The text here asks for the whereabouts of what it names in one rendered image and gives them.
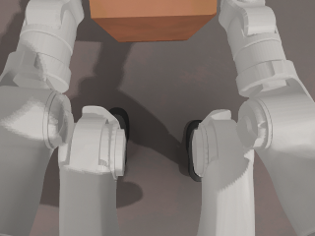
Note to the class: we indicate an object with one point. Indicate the left robot foot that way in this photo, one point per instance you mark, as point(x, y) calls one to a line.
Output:
point(122, 117)

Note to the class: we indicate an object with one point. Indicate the robot left forearm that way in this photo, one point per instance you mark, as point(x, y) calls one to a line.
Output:
point(45, 47)

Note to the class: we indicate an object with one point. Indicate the robot right forearm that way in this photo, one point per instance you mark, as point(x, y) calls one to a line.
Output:
point(257, 50)

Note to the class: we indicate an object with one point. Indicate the robot right upper arm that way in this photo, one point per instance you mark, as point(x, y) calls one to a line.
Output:
point(281, 129)

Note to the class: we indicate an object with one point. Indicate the robot left upper arm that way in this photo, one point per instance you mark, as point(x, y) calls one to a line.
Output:
point(33, 123)

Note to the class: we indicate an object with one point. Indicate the robot right shin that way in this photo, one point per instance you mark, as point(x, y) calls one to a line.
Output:
point(224, 114)

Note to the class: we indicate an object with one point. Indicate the carton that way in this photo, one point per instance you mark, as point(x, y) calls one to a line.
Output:
point(152, 20)

